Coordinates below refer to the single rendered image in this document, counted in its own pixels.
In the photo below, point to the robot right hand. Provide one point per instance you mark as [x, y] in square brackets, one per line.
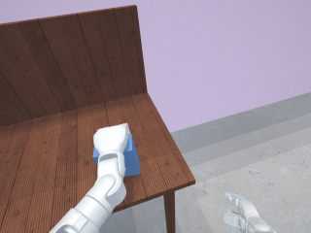
[245, 209]

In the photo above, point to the table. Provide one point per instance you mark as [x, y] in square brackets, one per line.
[61, 79]

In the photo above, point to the left robot forearm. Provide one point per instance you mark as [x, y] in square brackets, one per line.
[108, 191]

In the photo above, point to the sponge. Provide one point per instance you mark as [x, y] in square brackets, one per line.
[131, 159]

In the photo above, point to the right robot forearm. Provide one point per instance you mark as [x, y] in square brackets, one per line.
[254, 224]

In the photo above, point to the robot left hand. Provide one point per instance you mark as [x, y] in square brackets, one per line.
[111, 138]

